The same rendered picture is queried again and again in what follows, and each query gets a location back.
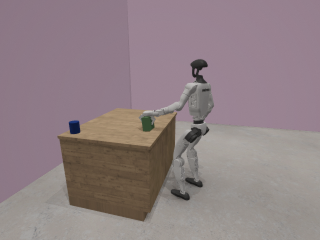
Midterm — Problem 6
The robot right upper arm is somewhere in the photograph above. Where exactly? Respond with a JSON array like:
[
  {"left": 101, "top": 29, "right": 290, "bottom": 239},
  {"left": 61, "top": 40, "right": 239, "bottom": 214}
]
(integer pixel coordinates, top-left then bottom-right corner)
[{"left": 207, "top": 82, "right": 214, "bottom": 110}]

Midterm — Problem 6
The robot right shin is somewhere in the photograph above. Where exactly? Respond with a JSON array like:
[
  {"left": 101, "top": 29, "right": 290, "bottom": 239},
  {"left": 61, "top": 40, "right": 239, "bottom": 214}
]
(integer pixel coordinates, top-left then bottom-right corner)
[{"left": 186, "top": 151, "right": 199, "bottom": 182}]

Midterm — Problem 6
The table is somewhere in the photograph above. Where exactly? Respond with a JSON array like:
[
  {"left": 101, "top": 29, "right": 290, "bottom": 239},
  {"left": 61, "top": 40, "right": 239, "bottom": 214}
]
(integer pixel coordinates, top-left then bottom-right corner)
[{"left": 57, "top": 108, "right": 177, "bottom": 222}]

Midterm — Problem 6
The humanoid robot head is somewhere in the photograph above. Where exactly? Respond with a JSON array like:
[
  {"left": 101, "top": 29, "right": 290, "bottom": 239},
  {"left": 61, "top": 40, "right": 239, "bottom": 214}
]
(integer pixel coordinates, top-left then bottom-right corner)
[{"left": 190, "top": 59, "right": 208, "bottom": 84}]

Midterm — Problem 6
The sponge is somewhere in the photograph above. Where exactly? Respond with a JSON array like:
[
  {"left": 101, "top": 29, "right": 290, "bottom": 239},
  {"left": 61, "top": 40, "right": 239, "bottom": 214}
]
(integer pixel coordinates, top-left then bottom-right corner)
[{"left": 141, "top": 116, "right": 155, "bottom": 132}]

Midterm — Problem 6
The robot left hand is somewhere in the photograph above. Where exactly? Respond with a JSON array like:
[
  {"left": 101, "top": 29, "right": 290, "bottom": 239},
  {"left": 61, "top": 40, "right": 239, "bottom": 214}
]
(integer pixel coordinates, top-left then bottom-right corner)
[{"left": 138, "top": 110, "right": 156, "bottom": 125}]

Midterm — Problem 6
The robot right forearm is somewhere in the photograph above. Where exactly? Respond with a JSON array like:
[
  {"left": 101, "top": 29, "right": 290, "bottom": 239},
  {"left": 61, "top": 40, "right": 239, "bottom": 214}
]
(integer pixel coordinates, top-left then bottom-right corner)
[{"left": 202, "top": 108, "right": 213, "bottom": 121}]

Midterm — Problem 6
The robot left upper arm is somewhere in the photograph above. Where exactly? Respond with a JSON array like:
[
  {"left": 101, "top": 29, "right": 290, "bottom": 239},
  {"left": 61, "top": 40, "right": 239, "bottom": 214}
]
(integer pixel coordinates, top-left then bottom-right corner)
[{"left": 176, "top": 83, "right": 198, "bottom": 111}]

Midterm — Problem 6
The robot left forearm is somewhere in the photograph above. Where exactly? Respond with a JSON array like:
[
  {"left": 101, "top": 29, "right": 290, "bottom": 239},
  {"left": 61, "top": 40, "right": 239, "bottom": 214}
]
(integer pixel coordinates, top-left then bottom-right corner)
[{"left": 152, "top": 102, "right": 180, "bottom": 117}]

